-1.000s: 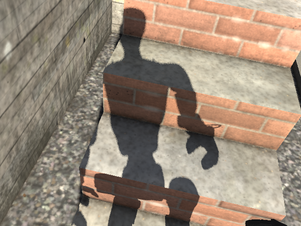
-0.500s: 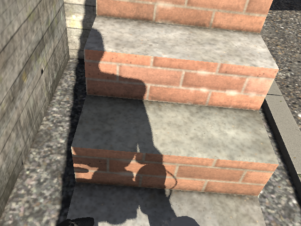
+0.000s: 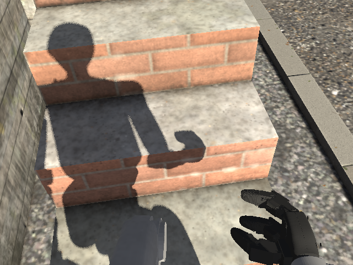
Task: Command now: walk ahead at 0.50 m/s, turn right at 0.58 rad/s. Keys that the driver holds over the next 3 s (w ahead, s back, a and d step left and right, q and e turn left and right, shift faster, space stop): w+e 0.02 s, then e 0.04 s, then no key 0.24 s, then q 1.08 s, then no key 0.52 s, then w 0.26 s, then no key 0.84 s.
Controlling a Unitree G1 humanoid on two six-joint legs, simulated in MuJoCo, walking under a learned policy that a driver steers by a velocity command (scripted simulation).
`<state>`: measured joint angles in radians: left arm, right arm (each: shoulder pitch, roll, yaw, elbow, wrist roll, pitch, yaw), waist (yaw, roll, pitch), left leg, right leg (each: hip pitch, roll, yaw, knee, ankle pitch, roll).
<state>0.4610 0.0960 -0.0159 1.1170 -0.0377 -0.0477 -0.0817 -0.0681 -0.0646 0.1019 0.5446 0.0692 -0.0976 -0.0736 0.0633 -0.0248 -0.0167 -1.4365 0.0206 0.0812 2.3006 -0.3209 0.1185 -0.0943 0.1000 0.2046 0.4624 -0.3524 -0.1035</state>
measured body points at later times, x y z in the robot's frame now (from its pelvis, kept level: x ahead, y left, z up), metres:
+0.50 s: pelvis +0.15 -0.05 +0.11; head +0.15 -0.08 +0.56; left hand +0.34 +0.15 +0.04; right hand +0.15 -0.26 -0.06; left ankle +0.20 +0.12 -0.55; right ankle +0.23 -0.19 -0.56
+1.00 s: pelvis +0.19 -0.06 +0.17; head +0.20 -0.08 +0.62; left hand +0.28 +0.21 +0.09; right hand +0.40 -0.28 +0.06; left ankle +0.17 +0.07 -0.55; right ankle +0.23 -0.15 -0.56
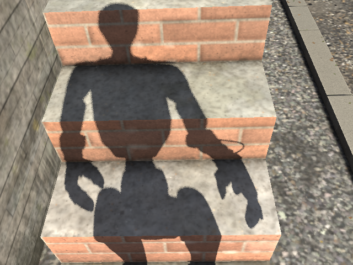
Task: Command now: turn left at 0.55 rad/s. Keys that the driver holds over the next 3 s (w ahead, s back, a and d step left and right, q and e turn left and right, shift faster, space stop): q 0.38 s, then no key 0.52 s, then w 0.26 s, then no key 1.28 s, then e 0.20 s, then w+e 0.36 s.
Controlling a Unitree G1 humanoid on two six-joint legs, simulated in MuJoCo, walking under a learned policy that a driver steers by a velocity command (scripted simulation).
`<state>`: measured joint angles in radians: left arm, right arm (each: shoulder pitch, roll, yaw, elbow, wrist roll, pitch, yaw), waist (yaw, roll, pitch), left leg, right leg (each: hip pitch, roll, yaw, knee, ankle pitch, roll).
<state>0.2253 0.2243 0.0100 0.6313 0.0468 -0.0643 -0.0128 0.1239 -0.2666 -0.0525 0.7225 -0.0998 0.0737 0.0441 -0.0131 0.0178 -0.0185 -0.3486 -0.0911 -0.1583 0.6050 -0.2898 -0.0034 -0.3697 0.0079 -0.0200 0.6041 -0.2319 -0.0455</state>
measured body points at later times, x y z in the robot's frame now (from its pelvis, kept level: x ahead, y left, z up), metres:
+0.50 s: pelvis -0.02 +0.01 +0.00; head -0.02 +0.04 +0.45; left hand +0.05 +0.28 -0.13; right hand +0.20 -0.17 -0.08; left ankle +0.01 +0.09 -0.73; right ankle -0.01 -0.11 -0.63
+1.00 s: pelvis +0.05 -0.04 +0.02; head +0.06 -0.03 +0.47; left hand -0.05 +0.12 -0.14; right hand +0.10 -0.27 -0.13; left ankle +0.01 +0.09 -0.72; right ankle +0.02 -0.09 -0.73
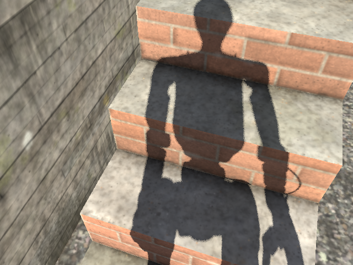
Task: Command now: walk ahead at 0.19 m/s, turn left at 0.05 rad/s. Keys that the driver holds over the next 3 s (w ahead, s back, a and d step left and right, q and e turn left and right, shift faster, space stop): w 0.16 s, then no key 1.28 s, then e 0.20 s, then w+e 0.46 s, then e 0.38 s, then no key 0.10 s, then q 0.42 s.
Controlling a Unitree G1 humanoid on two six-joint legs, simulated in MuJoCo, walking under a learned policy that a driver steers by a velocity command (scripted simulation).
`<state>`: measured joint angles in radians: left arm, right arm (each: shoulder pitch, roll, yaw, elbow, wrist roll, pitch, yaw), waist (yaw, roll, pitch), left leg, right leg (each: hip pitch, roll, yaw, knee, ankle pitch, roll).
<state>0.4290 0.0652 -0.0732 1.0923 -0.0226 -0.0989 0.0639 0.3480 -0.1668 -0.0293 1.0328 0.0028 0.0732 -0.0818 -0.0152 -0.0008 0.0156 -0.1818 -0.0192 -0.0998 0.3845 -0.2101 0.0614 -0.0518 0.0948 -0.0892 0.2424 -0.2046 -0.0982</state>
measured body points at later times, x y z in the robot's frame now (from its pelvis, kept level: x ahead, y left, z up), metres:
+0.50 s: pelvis +0.12 +0.00 +0.02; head +0.12 -0.01 +0.47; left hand +0.18 +0.24 -0.12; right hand +0.04 -0.21 -0.14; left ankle +0.02 +0.13 -0.71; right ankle -0.01 -0.05 -0.71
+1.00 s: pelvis +0.16 +0.01 +0.00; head +0.25 -0.02 +0.44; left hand +0.54 +0.14 +0.03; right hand -0.05 -0.18 -0.11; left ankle +0.01 +0.12 -0.73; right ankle +0.16 -0.07 -0.51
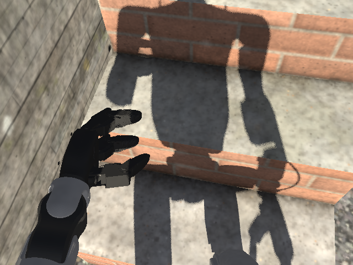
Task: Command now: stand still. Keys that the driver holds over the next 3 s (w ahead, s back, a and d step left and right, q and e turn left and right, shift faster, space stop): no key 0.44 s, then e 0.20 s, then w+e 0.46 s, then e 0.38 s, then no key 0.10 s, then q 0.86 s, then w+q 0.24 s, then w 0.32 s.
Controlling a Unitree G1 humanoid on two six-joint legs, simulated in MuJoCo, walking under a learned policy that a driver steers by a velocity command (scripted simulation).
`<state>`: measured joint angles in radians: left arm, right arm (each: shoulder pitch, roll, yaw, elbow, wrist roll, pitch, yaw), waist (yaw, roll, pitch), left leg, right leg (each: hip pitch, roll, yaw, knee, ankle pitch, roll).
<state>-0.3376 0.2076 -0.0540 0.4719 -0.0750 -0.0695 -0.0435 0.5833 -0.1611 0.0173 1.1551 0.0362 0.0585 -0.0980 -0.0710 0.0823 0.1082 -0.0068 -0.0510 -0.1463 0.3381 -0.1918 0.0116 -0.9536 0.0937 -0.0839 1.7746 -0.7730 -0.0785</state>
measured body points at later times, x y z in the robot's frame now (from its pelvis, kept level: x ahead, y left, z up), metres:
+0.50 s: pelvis -0.01 +0.07 +0.10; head +0.01 +0.07 +0.55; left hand +0.06 +0.29 -0.05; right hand +0.00 -0.15 -0.05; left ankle -0.06 +0.22 -0.54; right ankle +0.04 -0.08 -0.56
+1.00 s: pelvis -0.01 +0.13 +0.00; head -0.02 +0.15 +0.45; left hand +0.23 +0.32 -0.10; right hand -0.07 -0.08 -0.14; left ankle -0.08 +0.24 -0.75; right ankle -0.07 +0.02 -0.40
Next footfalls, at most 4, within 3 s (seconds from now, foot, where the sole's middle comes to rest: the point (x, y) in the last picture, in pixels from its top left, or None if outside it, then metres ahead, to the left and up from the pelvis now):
0.02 right None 0.08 -0.08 -0.60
0.60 left None -0.04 0.24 -0.79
0.80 right None -0.05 0.04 -0.55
1.18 right None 0.07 -0.06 -0.60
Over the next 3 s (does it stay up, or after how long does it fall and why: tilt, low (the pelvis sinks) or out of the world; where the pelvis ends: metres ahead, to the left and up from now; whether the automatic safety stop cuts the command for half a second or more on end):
stays up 0.44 -0.17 0.37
